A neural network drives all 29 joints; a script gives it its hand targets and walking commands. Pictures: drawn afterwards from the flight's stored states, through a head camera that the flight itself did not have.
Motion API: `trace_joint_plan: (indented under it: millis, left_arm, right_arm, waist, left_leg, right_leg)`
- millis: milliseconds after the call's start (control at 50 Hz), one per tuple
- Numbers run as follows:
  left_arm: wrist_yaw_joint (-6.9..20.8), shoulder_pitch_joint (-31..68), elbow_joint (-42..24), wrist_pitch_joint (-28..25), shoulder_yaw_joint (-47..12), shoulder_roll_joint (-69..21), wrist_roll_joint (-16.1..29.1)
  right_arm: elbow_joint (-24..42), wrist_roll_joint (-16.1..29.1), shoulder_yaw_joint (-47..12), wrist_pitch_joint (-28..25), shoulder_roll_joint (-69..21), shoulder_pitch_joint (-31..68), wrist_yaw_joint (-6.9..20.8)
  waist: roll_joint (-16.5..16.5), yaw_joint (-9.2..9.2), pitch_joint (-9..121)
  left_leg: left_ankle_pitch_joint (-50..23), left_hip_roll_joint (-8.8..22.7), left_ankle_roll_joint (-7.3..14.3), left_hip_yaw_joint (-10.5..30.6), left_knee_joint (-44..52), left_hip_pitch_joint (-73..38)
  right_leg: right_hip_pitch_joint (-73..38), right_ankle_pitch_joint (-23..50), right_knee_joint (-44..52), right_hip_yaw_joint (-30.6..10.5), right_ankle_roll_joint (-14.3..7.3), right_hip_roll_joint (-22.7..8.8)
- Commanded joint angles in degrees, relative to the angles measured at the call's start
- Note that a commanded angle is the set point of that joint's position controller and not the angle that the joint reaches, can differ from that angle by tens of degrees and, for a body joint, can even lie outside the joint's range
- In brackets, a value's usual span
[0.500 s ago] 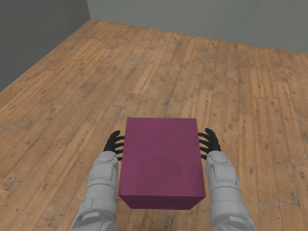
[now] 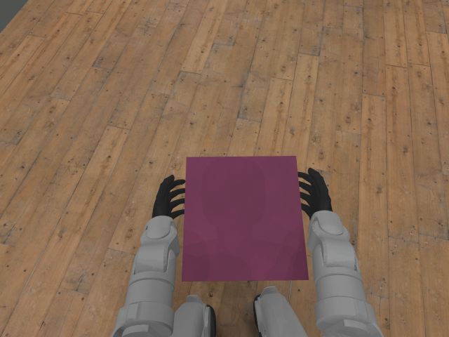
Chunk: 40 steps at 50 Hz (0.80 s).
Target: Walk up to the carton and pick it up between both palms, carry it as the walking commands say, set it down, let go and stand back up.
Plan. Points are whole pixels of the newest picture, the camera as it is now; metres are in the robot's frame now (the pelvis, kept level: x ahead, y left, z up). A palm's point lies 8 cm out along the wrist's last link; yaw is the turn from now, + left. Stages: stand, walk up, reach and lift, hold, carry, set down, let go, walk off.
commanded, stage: set down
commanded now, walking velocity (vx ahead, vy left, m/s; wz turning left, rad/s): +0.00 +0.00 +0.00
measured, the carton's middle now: (239, 223) +0.35 -0.03 -0.14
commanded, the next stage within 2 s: none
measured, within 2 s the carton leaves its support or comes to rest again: neither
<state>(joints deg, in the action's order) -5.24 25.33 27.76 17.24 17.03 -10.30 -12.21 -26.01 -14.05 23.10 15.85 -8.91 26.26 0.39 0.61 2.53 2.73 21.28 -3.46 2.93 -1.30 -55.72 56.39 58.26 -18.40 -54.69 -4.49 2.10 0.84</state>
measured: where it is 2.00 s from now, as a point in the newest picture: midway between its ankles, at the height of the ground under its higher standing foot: outside the picture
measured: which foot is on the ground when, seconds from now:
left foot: down 0.00-1.00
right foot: down 0.00-1.00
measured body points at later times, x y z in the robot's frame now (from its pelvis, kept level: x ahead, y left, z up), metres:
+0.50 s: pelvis -0.01 -0.01 -0.08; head +0.17 -0.01 +0.33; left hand +0.38 +0.12 -0.16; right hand +0.39 -0.17 -0.14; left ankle +0.04 +0.09 -0.67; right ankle +0.07 -0.14 -0.67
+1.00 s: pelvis -0.04 -0.02 -0.17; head +0.19 -0.01 +0.22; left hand +0.41 +0.12 -0.25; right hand +0.41 -0.18 -0.24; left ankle +0.04 +0.09 -0.67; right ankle +0.07 -0.14 -0.67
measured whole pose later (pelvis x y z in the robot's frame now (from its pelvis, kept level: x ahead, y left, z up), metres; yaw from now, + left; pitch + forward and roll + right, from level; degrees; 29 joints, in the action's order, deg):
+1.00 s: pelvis -0.04 -0.02 -0.17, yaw +1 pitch +35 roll +0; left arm -8.0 47.4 39.7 15.6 17.1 -1.5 -5.3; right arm -37.6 -6.7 22.7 14.0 -1.6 46.9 -4.9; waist -0.6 1.9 5.7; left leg 31.7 -3.2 1.2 -0.9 -96.2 99.7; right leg 101.5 -28.3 -94.6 -2.4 1.4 2.5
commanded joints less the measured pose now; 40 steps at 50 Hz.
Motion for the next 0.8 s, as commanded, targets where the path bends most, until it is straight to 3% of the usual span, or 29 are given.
trace_joint_plan:
  millis: [0,40,60,80,100,160,220,240,260,280,300,320,340,360,380,400,420,440,460,480,500,520,560,580,620,640,660,740,780]
  left_arm:
    - [15.2,34.7,-5.0,-4.1,-36.9,-53.1,8.6]
    - [14.3,32.0,-1.3,-4.4,-33.5,-51.5,7.5]
    - [14.2,34.6,-2.1,-4.8,-35.0,-53.2,8.8]
    - [14.0,34.7,-3.1,-5.4,-35.6,-51.6,8.7]
    - [13.6,33.0,-3.4,-5.4,-36.3,-52.8,9.8]
    - [12.9,31.0,-0.6,-5.5,-33.9,-50.9,8.5]
    - [12.5,40.1,-2.0,-6.3,-35.3,-49.2,10.7]
    - [12.2,35.1,1.9,-5.4,-34.3,-50.1,8.9]
    - [12.5,37.8,0.3,-5.8,-34.5,-50.8,9.8]
    - [11.9,38.4,-0.2,-6.2,-34.1,-51.0,10.1]
    - [11.5,40.3,-1.4,-6.1,-34.3,-51.2,10.3]
    - [11.4,39.6,0.8,-6.1,-33.2,-49.1,9.7]
    - [11.2,38.7,2.1,-6.0,-30.6,-47.9,7.8]
    - [11.3,37.0,3.4,-5.9,-29.8,-47.2,7.8]
    - [11.7,40.3,0.9,-6.5,-33.0,-50.0,9.3]
    - [11.1,41.2,0.3,-7.0,-32.8,-49.6,10.1]
    - [10.9,47.1,0.9,-6.9,-32.0,-48.8,10.1]
    - [10.6,46.0,2.2,-6.9,-32.2,-49.0,10.0]
    - [10.6,47.2,0.9,-7.1,-32.2,-48.9,10.6]
    - [10.3,48.5,1.1,-6.5,-32.3,-49.0,10.2]
    - [10.3,46.6,4.1,-6.2,-30.8,-48.1,9.6]
    - [10.6,48.9,1.7,-6.8,-31.7,-48.6,10.7]
    - [9.6,48.7,0.4,-7.1,-31.6,-48.4,10.8]
    - [9.7,50.6,1.2,-6.8,-32.8,-47.6,11.3]
    - [9.1,49.7,2.9,-6.4,-31.4,-47.7,10.4]
    - [8.8,49.5,5.1,-6.2,-29.6,-47.6,10.6]
    - [9.1,57.4,0.2,-6.5,-30.7,-46.5,11.3]
    - [8.6,57.4,1.5,-5.3,-30.9,-48.0,12.2]
    - [8.0,56.8,3.9,-5.2,-30.1,-47.2,11.6]
  right_arm:
    - [-2.8,7.6,-38.2,0.1,-57.7,24.6,13.2]
    - [-4.4,7.5,-37.5,-0.5,-56.0,27.5,13.0]
    - [-5.0,6.9,-36.5,-0.7,-55.2,25.5,12.5]
    - [-4.7,7.9,-37.0,-1.2,-55.7,27.2,12.1]
    - [-5.1,7.8,-37.6,-1.5,-55.7,24.1,12.2]
    - [-4.3,7.9,-37.0,-2.5,-52.7,26.1,11.0]
    - [-6.2,8.5,-36.1,-2.5,-52.5,30.4,9.7]
    - [-6.3,9.6,-37.3,-2.3,-53.1,29.6,9.7]
    - [-4.9,10.0,-37.1,-2.3,-53.6,31.7,9.5]
    - [-5.5,10.5,-37.4,-2.3,-53.8,32.6,9.6]
    - [-6.5,9.6,-36.6,-2.3,-53.7,31.0,9.2]
    - [-7.0,10.4,-37.0,-2.4,-53.8,34.4,9.2]
    - [-9.0,9.0,-34.9,-2.3,-51.5,33.1,8.9]
    - [-8.4,9.7,-35.8,-2.3,-53.3,32.6,8.4]
    - [-6.2,11.3,-37.4,-3.0,-54.9,34.1,8.1]
    - [-8.5,10.7,-36.7,-3.1,-54.4,33.9,7.9]
    - [-9.8,9.4,-33.9,-3.2,-52.2,35.8,8.0]
    - [-10.1,9.0,-33.1,-3.7,-50.8,37.0,7.7]
    - [-10.0,8.7,-33.8,-3.3,-51.2,37.7,7.3]
    - [-8.1,9.8,-34.0,-3.4,-52.1,39.9,7.1]
    - [-8.7,9.8,-35.1,-2.8,-51.2,42.1,6.6]
    - [-7.9,9.7,-34.7,-3.3,-50.0,41.9,6.6]
    - [-7.9,11.3,-35.3,-3.5,-52.5,42.5,6.7]
    - [-8.0,10.9,-34.3,-3.6,-50.6,42.6,6.4]
    - [-8.7,12.1,-35.1,-3.4,-51.9,44.6,6.1]
    - [-8.1,11.6,-34.9,-3.3,-50.0,46.4,5.8]
    - [-10.8,11.0,-34.0,-2.5,-50.5,47.5,6.2]
    - [-7.8,11.0,-32.3,-2.8,-47.7,51.6,6.1]
    - [-9.0,11.9,-32.4,-2.9,-47.9,51.5,5.5]
  waist:
    - [-2.1,0.95,50.0]
    - [-1.0,-1.00,47.4]
    - [-1.1,1.42,48.4]
    - [-0.9,0.19,51.9]
    - [-0.7,1.63,53.9]
    - [0.4,0.08,53.7]
    - [-1.5,2.14,55.1]
    - [0.7,-0.36,53.6]
    - [-0.2,0.92,54.8]
    - [0.6,-0.73,55.2]
    - [0.8,1.93,57.0]
    - [-0.7,-1.36,56.4]
    - [0.8,-0.99,54.6]
    - [-2.1,-2.57,52.9]
    - [0.2,-0.72,58.4]
    - [1.2,-0.98,57.4]
    - [0.5,0.73,55.4]
    - [1.4,0.44,55.8]
    - [-1.4,1.37,57.5]
    - [2.4,0.33,57.5]
    - [-0.7,-0.81,55.8]
    - [-0.6,1.01,58.6]
    - [-0.2,-0.30,63.1]
    - [-0.2,1.60,65.8]
    - [1.5,-1.63,62.4]
    - [-1.0,-1.12,59.7]
    - [-1.1,-1.12,60.8]
    - [1.6,0.78,64.2]
    - [2.2,0.13,64.8]
  left_leg:
    - [-23.4,-3.5,-2.5,6.6,4.3,-21.0]
    - [-22.8,-3.7,-2.4,6.1,2.4,-20.2]
    - [-21.0,-4.1,-2.7,6.0,1.9,-18.8]
    - [-25.5,-3.8,-2.8,6.7,1.0,-18.6]
    - [-26.0,-4.1,-3.3,6.3,-0.3,-18.4]
    - [-26.1,-4.9,-3.2,6.3,-3.1,-15.5]
    - [-19.7,-4.9,-3.3,5.8,-5.1,-10.9]
    - [-20.8,-4.9,-3.4,6.0,-4.7,-10.7]
    - [-18.3,-5.4,-3.2,5.2,-5.3,-9.0]
    - [-16.7,-5.4,-3.3,5.5,-5.9,-8.6]
    - [-18.3,-5.5,-3.6,5.0,-7.2,-10.3]
    - [-16.9,-5.6,-3.5,5.0,-7.5,-6.7]
    - [-16.0,-5.8,-3.7,4.4,-8.1,-4.8]
    - [-15.0,-5.6,-3.0,4.5,-8.4,-4.3]
    - [-15.5,-6.5,-3.1,3.8,-9.8,-4.1]
    - [-15.5,-6.1,-3.5,3.9,-9.7,-3.5]
    - [-13.0,-5.7,-3.3,4.9,-10.4,-2.6]
    - [-11.6,-5.9,-3.5,5.0,-10.6,-3.6]
    - [-11.9,-6.2,-4.0,4.6,-11.9,-2.2]
    - [-10.3,-6.4,-4.2,3.6,-12.3,-2.8]
    - [-7.1,-6.2,-3.8,3.4,-13.0,1.7]
    - [-9.2,-6.6,-3.8,3.5,-13.6,2.1]
    - [-10.8,-6.6,-3.6,3.9,-14.4,-1.2]
    - [-10.5,-7.1,-4.0,3.4,-16.3,0.8]
    - [-7.7,-7.1,-4.0,3.2,-17.0,1.9]
    - [-5.3,-7.0,-3.8,3.6,-16.8,4.6]
    - [-5.0,-7.0,-4.4,2.8,-18.1,5.6]
    - [-5.8,-6.8,-4.6,3.3,-19.0,3.0]
    - [-4.9,-7.0,-4.4,2.9,-21.1,3.0]
  right_leg:
    - [-23.4,20.7,1.8,0.2,-2.4,6.4]
    - [-16.1,18.1,-1.4,0.2,-2.2,6.1]
    - [-18.7,18.6,-0.6,0.5,-2.6,6.6]
    - [-18.0,21.3,-3.0,0.9,-1.9,6.9]
    - [-18.5,22.0,-3.3,0.6,-2.2,7.1]
    - [-14.7,21.3,-5.0,0.7,-1.9,7.1]
    - [-11.9,17.3,-8.2,1.6,-1.6,7.6]
    - [-11.2,17.5,-8.0,1.1,-1.5,7.4]
    - [-12.4,16.6,-8.0,1.5,-1.3,7.8]
    - [-11.2,15.0,-9.5,1.5,-1.7,7.6]
    - [-9.7,16.3,-9.9,1.6,-1.6,7.9]
    - [-9.0,14.7,-10.6,1.8,-1.2,8.0]
    - [-7.8,14.6,-11.4,1.8,-1.1,7.7]
    - [-7.8,13.8,-11.0,1.1,-0.9,7.4]
    - [-9.5,15.8,-12.4,1.8,-0.9,8.2]
    - [-6.7,14.7,-13.3,2.0,-0.9,8.3]
    - [-4.1,11.9,-13.6,2.1,-1.4,8.0]
    - [-1.4,9.8,-14.9,3.0,-1.3,8.8]
    - [-2.4,9.7,-14.8,3.5,-1.2,8.9]
    - [-2.5,8.5,-15.2,3.0,-1.3,8.7]
    - [-3.5,6.9,-15.7,2.7,-0.7,8.4]
    - [-3.7,9.4,-16.6,3.4,-0.7,8.9]
    - [-1.2,9.7,-19.4,4.2,-0.7,9.4]
    - [-2.2,9.9,-19.8,4.3,-0.9,9.4]
    - [0.6,6.6,-20.9,3.8,-0.8,9.2]
    - [1.4,4.2,-20.8,4.1,-0.7,9.1]
    - [0.7,4.8,-21.5,3.5,-0.9,8.7]
    - [6.2,4.8,-24.8,5.5,-0.8,9.4]
    - [8.3,3.5,-26.4,5.6,-1.0,9.5]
